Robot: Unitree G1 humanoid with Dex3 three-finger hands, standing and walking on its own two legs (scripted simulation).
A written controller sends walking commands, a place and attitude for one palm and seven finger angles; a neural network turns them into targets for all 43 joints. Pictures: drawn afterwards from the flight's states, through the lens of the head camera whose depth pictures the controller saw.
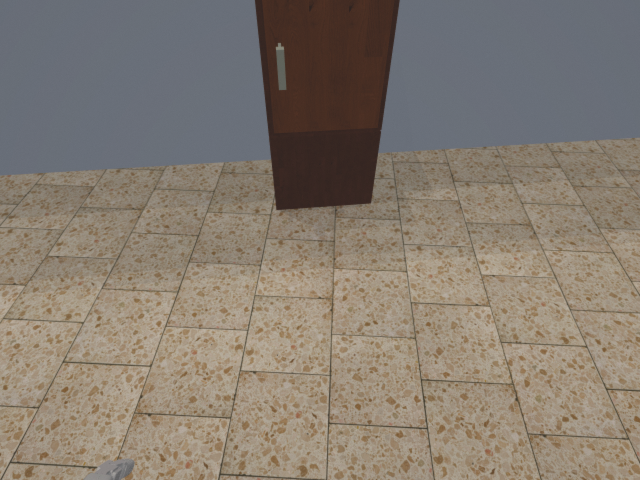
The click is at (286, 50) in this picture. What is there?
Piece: cupboard door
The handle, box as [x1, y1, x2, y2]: [276, 43, 285, 89]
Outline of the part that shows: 278,43 278,46 276,47 279,89 285,89 283,47 281,47 280,43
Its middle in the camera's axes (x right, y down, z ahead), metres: -0.13 -0.57 +1.28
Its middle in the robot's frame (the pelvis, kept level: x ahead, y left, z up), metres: +1.33 +0.19 -0.08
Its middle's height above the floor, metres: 0.69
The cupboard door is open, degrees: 0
